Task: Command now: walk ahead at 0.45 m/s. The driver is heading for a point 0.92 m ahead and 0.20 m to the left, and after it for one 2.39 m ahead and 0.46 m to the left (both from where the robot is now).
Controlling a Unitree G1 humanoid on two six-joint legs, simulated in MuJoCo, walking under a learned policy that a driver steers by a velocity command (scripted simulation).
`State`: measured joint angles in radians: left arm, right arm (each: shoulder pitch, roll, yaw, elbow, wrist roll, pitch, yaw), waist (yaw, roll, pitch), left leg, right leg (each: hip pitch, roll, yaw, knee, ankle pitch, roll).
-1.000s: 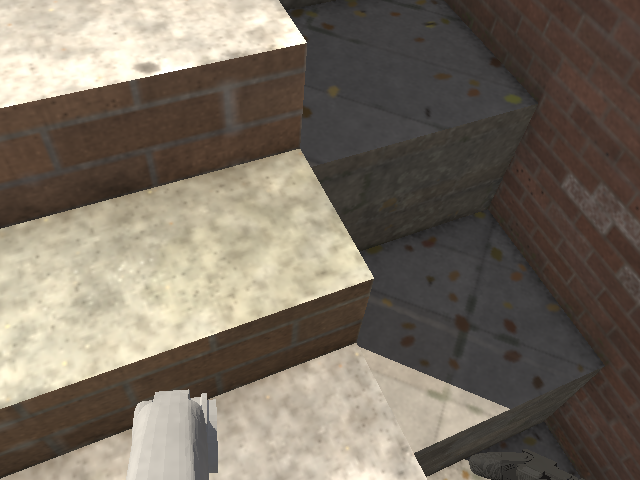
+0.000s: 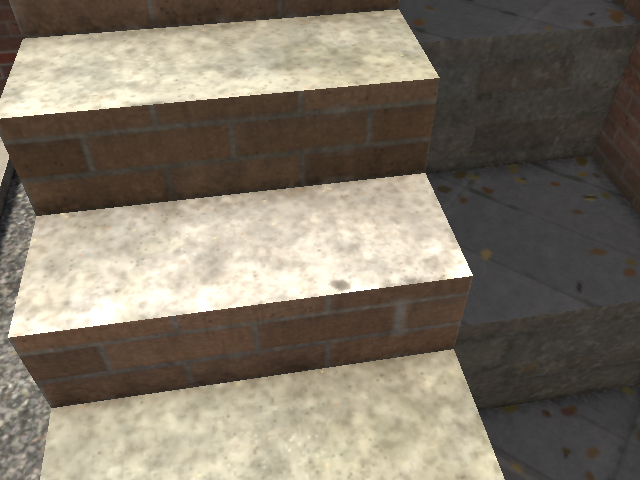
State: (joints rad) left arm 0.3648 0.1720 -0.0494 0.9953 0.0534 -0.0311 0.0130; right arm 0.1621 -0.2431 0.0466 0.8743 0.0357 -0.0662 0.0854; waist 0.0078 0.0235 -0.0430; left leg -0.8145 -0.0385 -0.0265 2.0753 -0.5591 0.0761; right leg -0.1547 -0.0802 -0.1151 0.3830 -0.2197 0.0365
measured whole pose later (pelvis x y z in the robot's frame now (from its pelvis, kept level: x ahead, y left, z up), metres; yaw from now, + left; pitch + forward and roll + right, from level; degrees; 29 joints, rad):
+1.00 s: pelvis +0.25 +0.08 +0.19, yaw -1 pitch +2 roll -1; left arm 0.52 0.13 -0.08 1.12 0.07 0.02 -0.03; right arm 0.06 -0.14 0.09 0.85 0.04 -0.10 0.06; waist 0.03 0.05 -0.06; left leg -1.22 -0.07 -0.07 2.35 -0.41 0.07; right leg -0.16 0.00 -0.10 0.43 -0.30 -0.01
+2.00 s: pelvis +0.34 +0.08 +0.35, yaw -1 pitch -1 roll +0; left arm 0.21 0.17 -0.03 0.83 -0.02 0.01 0.01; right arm 0.36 -0.15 0.02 1.06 -0.03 -0.02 -0.01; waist -0.02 -0.01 -0.07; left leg -0.37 -0.06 0.09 0.71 -0.35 0.11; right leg -0.61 0.04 0.11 1.43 -0.30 -0.01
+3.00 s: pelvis +0.50 +0.07 +0.37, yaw +1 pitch +0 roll +0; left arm 0.24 0.19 -0.04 0.95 0.00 -0.06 -0.03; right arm 0.32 -0.26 -0.02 1.06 -0.01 -0.01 0.02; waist 0.00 0.04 -0.01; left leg -0.15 -0.07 0.00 0.72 -0.40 0.09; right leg -0.20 -0.01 -0.11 0.53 -0.31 -0.08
